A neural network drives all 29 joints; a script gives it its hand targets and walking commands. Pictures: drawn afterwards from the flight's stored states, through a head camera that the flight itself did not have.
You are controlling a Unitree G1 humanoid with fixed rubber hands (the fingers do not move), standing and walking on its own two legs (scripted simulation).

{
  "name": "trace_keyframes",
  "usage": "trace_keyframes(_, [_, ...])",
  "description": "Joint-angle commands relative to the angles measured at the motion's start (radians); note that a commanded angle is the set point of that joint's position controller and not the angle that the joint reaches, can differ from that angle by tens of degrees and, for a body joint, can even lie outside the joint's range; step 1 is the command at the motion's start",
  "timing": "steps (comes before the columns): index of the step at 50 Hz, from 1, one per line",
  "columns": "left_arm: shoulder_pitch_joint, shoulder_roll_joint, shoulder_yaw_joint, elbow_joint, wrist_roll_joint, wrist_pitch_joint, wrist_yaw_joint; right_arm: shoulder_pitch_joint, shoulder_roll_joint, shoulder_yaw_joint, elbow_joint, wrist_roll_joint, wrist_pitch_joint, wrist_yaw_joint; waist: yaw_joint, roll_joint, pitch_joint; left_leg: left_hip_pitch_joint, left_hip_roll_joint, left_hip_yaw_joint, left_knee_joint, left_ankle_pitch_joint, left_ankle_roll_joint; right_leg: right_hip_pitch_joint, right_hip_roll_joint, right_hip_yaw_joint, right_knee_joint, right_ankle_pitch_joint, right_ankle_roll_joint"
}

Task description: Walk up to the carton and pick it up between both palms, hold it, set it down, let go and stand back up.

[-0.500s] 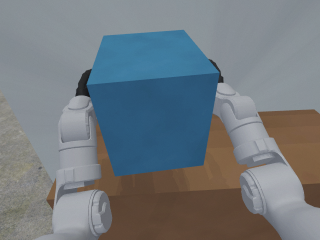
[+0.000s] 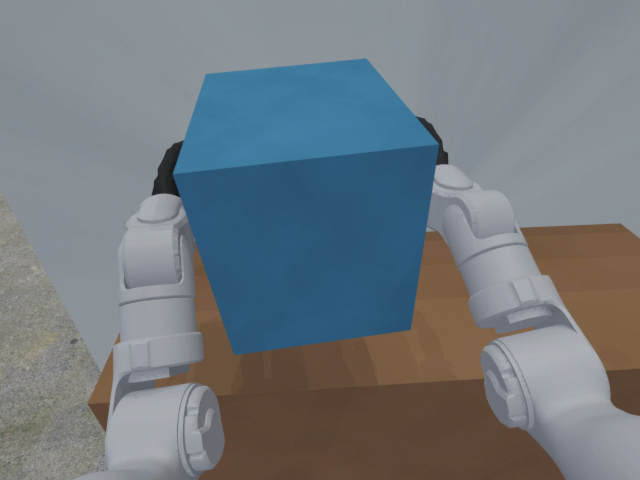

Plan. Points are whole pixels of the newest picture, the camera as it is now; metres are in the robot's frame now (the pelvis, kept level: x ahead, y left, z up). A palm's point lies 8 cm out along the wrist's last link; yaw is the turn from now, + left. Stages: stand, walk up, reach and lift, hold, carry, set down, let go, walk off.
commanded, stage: hold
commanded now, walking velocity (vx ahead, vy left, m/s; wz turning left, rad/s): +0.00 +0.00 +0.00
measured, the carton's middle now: (304, 197) +0.39 +0.01 +0.23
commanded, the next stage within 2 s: none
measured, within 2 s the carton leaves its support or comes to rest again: neither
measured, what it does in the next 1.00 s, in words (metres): stands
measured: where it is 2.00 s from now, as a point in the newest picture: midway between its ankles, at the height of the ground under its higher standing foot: outside the picture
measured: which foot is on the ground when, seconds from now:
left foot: down 0.00-1.00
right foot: down 0.00-1.00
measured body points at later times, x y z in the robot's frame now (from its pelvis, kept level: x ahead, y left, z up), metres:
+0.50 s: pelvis +0.00 +0.00 +0.00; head -0.09 +0.02 +0.44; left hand +0.37 +0.17 +0.26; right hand +0.38 -0.14 +0.27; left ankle +0.01 +0.14 -0.75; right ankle +0.01 -0.12 -0.75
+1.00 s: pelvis +0.00 +0.00 +0.00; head -0.08 +0.02 +0.44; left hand +0.37 +0.17 +0.25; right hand +0.38 -0.14 +0.27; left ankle +0.01 +0.14 -0.75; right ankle +0.01 -0.12 -0.75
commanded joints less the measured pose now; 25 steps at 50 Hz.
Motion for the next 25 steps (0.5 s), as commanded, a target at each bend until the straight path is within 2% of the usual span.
trace_keyframes(1, [-0.832,-0.592,-0.455,-0.193,-0.188,-0.102,-0.129,-0.779,0.702,0.339,-0.379,0.148,-0.054,0.128,0.007,0.061,-0.394,0.07,-0.097,0.031,-0.034,0.233,-0.006,0.118,0.08,-0.001,-0.011,0.21,0.049])
trace_keyframes(2, [-0.881,-0.591,-0.456,-0.172,-0.207,-0.105,-0.133,-0.808,0.707,0.306,-0.368,0.143,-0.056,0.133,-0.006,0.067,-0.384,0.046,-0.093,0.035,-0.042,0.195,-0.01,0.1,0.076,0.009,-0.018,0.169,0.044])
trace_keyframes(3, [-0.827,-0.608,-0.438,-0.106,-0.191,-0.098,-0.132,-0.841,0.694,0.324,-0.375,0.148,-0.063,0.133,0.018,0.042,-0.352,0.02,-0.09,0.028,-0.047,0.182,0.0,0.098,0.08,0.012,-0.026,0.14,0.042])
trace_keyframes(4, [-0.873,-0.572,-0.417,-0.131,-0.2,-0.106,-0.133,-0.826,0.713,0.313,-0.336,0.14,-0.057,0.139,0.017,0.025,-0.357,-0.002,-0.09,0.028,-0.053,0.137,0.01,0.092,0.077,0.018,-0.02,0.109,0.043])
trace_keyframes(5, [-0.81,-0.591,-0.456,-0.136,-0.195,-0.099,-0.132,-0.802,0.689,0.302,-0.344,0.121,-0.059,0.138,0.0,0.052,-0.345,0.014,-0.082,0.024,-0.046,0.19,-0.002,0.095,0.081,0.015,-0.01,0.163,0.038])
trace_keyframes(6, [-0.805,-0.58,-0.426,-0.11,-0.174,-0.097,-0.135,-0.78,0.688,0.294,-0.297,0.117,-0.054,0.134,0.009,0.052,-0.309,0.012,-0.089,0.037,-0.049,0.167,-0.001,0.105,0.072,0.017,-0.019,0.146,0.038])
trace_keyframes(7, [-0.824,-0.607,-0.449,-0.146,-0.193,-0.105,-0.135,-0.85,0.713,0.321,-0.4,0.143,-0.075,0.13,0.006,0.031,-0.403,0.042,-0.091,0.027,-0.038,0.207,0.004,0.125,0.079,0.005,-0.016,0.175,0.045])
trace_keyframes(8, [-0.787,-0.589,-0.423,-0.094,-0.177,-0.097,-0.137,-0.811,0.698,0.305,-0.334,0.124,-0.057,0.128,0.013,0.02,-0.325,0.025,-0.088,0.029,-0.05,0.172,0.007,0.118,0.077,0.006,-0.023,0.154,0.044])
trace_keyframes(9, [-0.794,-0.592,-0.419,-0.072,-0.179,-0.096,-0.137,-0.84,0.691,0.313,-0.375,0.127,-0.066,0.128,0.012,0.011,-0.348,0.015,-0.094,0.03,-0.051,0.158,0.018,0.11,0.073,0.011,-0.027,0.143,0.046])
trace_keyframes(10, [-0.802,-0.61,-0.441,-0.093,-0.185,-0.1,-0.141,-0.845,0.687,0.304,-0.378,0.13,-0.072,0.128,0.006,0.049,-0.356,0.034,-0.086,0.022,-0.046,0.202,0.002,0.099,0.075,0.006,-0.011,0.177,0.044])
trace_keyframes(11, [-0.799,-0.588,-0.42,-0.098,-0.174,-0.097,-0.145,-0.823,0.697,0.316,-0.353,0.129,-0.064,0.124,0.011,0.018,-0.357,0.022,-0.088,0.031,-0.047,0.184,0.013,0.115,0.075,0.013,-0.019,0.153,0.049])
trace_keyframes(12, [-0.794,-0.595,-0.405,-0.068,-0.158,-0.098,-0.145,-0.831,0.691,0.308,-0.335,0.129,-0.062,0.124,0.008,0.043,-0.32,0.029,-0.087,0.023,-0.058,0.161,0.019,0.093,0.069,0.01,-0.027,0.139,0.042])
trace_keyframes(13, [-0.815,-0.6,-0.432,-0.111,-0.165,-0.1,-0.142,-0.845,0.684,0.308,-0.37,0.127,-0.072,0.126,0.006,0.065,-0.368,0.03,-0.087,0.027,-0.051,0.197,0.004,0.114,0.077,0.005,-0.021,0.147,0.045])
trace_keyframes(14, [-0.827,-0.591,-0.428,-0.089,-0.177,-0.093,-0.139,-0.836,0.665,0.288,-0.335,0.126,-0.062,0.126,-0.008,0.041,-0.319,0.008,-0.085,0.023,-0.058,0.14,0.008,0.088,0.073,0.006,-0.023,0.108,0.04])
trace_keyframes(15, [-0.861,-0.602,-0.442,-0.107,-0.183,-0.104,-0.135,-0.844,0.701,0.295,-0.328,0.123,-0.068,0.131,0.001,0.071,-0.33,0.028,-0.088,0.031,-0.046,0.179,0.007,0.071,0.071,0.008,-0.021,0.142,0.042])
trace_keyframes(16, [-0.815,-0.617,-0.444,-0.099,-0.201,-0.104,-0.136,-0.831,0.693,0.292,-0.361,0.126,-0.069,0.127,-0.006,0.05,-0.348,0.035,-0.084,0.031,-0.042,0.21,0.003,0.093,0.079,0.013,-0.02,0.168,0.036])
trace_keyframes(17, [-0.876,-0.636,-0.483,-0.177,-0.218,-0.118,-0.131,-0.818,0.695,0.294,-0.372,0.137,-0.075,0.124,-0.028,0.08,-0.412,0.053,-0.086,0.019,-0.036,0.224,-0.009,0.105,0.082,0.0,-0.015,0.183,0.035])
trace_keyframes(18, [-0.851,-0.618,-0.483,-0.192,-0.211,-0.118,-0.132,-0.796,0.71,0.311,-0.345,0.141,-0.067,0.126,-0.018,0.069,-0.401,0.059,-0.082,0.024,-0.026,0.255,-0.009,0.116,0.083,0.006,-0.008,0.217,0.039])
trace_keyframes(19, [-0.87,-0.603,-0.472,-0.159,-0.213,-0.112,-0.131,-0.797,0.682,0.29,-0.315,0.129,-0.061,0.127,-0.032,0.077,-0.361,0.042,-0.083,0.022,-0.032,0.213,-0.015,0.089,0.074,0.011,-0.011,0.181,0.037])
trace_keyframes(20, [-0.838,-0.596,-0.466,-0.147,-0.202,-0.108,-0.132,-0.794,0.673,0.292,-0.327,0.122,-0.06,0.127,-0.012,0.079,-0.349,0.039,-0.083,0.029,-0.038,0.2,-0.014,0.082,0.08,0.009,-0.018,0.143,0.035])
trace_keyframes(21, [-0.898,-0.623,-0.49,-0.169,-0.213,-0.111,-0.13,-0.796,0.679,0.27,-0.303,0.12,-0.064,0.13,-0.028,0.12,-0.353,0.032,-0.083,0.022,-0.041,0.186,-0.024,0.076,0.073,0.011,-0.02,0.128,0.027])
trace_keyframes(23, [-0.827,-0.601,-0.451,-0.118,-0.174,-0.1,-0.134,-0.778,0.673,0.29,-0.276,0.122,-0.057,0.138,-0.007,0.092,-0.326,0.011,-0.08,0.028,-0.051,0.151,-0.007,0.092,0.072,0.01,-0.018,0.11,0.031])
trace_keyframes(24, [-0.844,-0.6,-0.463,-0.131,-0.173,-0.101,-0.134,-0.77,0.669,0.278,-0.282,0.118,-0.054,0.139,-0.01,0.106,-0.314,0.017,-0.077,0.029,-0.055,0.166,-0.017,0.081,0.073,0.01,-0.018,0.111,0.032])
trace_keyframes(25, [-0.845,-0.615,-0.467,-0.088,-0.19,-0.096,-0.136,-0.825,0.648,0.264,-0.28,0.11,-0.06,0.14,-0.025,0.099,-0.311,0.001,-0.076,0.02,-0.054,0.135,-0.017,0.074,0.071,0.01,-0.016,0.08,0.029])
